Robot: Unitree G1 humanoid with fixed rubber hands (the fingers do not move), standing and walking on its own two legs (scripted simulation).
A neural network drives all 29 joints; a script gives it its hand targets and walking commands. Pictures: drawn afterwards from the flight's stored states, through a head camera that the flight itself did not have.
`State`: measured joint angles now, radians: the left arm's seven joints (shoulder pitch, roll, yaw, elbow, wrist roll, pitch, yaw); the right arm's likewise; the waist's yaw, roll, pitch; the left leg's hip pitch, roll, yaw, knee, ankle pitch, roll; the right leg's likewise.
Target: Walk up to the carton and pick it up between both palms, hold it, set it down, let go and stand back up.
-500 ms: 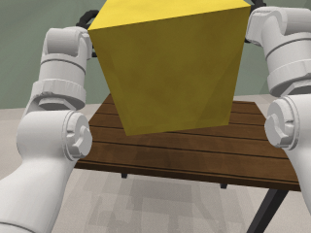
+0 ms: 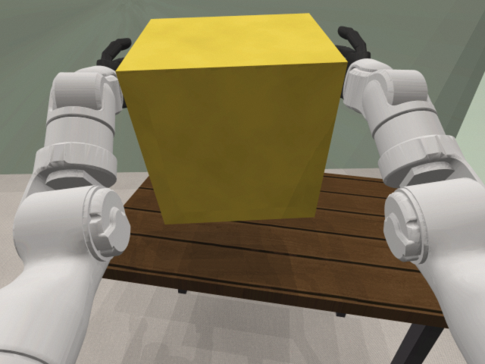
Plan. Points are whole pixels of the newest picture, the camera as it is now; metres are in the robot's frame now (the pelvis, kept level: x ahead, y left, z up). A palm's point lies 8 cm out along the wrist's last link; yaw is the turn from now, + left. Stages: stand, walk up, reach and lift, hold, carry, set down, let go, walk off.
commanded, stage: hold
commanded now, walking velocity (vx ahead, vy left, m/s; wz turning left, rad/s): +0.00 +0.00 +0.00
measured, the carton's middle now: (235, 121) +0.40 +0.02 +0.31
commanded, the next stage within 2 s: none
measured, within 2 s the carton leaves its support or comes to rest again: neither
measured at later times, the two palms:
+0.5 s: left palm (122, 103) +0.38 +0.19 +0.34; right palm (357, 87) +0.35 -0.15 +0.38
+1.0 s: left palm (115, 93) +0.36 +0.19 +0.36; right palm (363, 78) +0.34 -0.15 +0.39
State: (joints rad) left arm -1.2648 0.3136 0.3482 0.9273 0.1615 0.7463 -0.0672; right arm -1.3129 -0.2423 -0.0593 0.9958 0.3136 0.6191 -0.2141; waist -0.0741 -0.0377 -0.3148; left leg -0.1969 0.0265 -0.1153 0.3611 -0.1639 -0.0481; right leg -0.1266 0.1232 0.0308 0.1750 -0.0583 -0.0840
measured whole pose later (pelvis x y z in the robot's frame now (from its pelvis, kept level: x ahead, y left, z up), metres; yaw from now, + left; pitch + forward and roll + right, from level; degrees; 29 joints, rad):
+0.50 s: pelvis +0.02 +0.05 +0.00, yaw -1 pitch +0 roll -1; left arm -1.00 0.14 0.30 0.39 0.18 0.98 0.00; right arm -1.18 -0.36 0.02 0.76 0.44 0.73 -0.16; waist -0.11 0.00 -0.28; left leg -0.14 -0.03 -0.06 0.34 -0.20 0.03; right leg -0.10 0.06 0.07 0.22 -0.11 -0.02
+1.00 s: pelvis -0.01 +0.01 +0.00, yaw +1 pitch +0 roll -1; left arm -1.19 0.28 0.34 0.76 0.16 0.88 -0.09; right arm -1.35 -0.29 -0.01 0.95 0.35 0.75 -0.22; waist -0.08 0.02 -0.28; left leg -0.18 0.00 -0.12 0.34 -0.16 -0.03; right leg -0.13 0.10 0.02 0.21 -0.07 -0.06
